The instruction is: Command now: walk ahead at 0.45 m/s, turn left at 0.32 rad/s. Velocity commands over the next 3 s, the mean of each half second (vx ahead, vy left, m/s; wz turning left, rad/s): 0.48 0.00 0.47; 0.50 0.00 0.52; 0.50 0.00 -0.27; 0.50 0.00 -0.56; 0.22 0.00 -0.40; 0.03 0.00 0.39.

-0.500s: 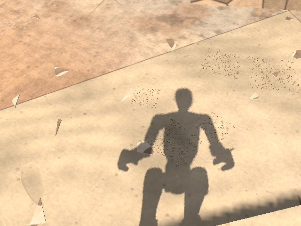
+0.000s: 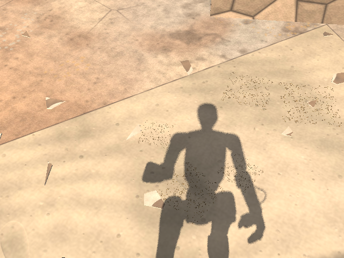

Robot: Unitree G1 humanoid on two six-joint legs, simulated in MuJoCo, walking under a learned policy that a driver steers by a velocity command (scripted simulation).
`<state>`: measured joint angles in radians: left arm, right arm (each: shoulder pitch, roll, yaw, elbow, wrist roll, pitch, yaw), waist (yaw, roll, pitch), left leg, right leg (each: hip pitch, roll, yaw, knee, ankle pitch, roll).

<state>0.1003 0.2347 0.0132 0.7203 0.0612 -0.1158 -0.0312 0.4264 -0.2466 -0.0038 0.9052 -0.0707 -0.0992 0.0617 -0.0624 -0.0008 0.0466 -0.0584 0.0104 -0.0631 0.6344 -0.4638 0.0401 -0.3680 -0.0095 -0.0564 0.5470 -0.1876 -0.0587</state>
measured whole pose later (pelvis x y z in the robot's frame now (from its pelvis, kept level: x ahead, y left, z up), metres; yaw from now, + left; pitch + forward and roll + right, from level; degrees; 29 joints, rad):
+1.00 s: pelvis +0.59 +0.16 -0.13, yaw +34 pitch +2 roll +2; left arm 0.04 0.26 0.04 0.71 0.00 -0.12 -0.01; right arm 0.30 -0.27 -0.08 0.85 0.02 -0.04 -0.02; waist -0.07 -0.03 -0.01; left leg -0.09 -0.13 -0.16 0.52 -0.45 0.07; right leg -0.53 -0.02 0.03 0.53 0.00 0.00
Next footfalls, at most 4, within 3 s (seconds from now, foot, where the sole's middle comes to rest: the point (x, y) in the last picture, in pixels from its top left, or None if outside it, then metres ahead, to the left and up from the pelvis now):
0.60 left None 0.46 0.20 -0.89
1.00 right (132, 194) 0.81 0.17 -0.89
1.48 left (69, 181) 0.89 0.47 -0.89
1.98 right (112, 123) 1.24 0.29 -0.89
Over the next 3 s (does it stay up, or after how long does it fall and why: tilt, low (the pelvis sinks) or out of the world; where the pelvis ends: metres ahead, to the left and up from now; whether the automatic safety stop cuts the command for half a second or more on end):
stays up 1.31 0.36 -0.11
